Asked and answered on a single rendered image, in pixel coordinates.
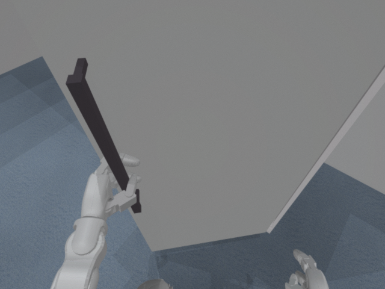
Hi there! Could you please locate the left robot hand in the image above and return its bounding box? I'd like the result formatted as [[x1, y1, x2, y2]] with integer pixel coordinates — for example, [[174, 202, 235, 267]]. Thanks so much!
[[81, 153, 141, 221]]

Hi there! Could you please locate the left robot forearm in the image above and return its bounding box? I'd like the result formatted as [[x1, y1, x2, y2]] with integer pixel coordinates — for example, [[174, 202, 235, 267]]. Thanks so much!
[[50, 216, 108, 289]]

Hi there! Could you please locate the handle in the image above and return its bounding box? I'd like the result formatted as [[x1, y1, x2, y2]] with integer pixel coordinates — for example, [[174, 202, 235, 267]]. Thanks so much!
[[66, 58, 141, 213]]

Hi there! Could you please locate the fridge door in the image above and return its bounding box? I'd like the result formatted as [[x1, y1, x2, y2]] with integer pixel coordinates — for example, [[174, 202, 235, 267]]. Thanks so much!
[[11, 0, 385, 252]]

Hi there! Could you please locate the right robot hand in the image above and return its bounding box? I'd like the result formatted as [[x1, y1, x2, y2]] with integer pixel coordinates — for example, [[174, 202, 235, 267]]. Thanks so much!
[[285, 249, 329, 289]]

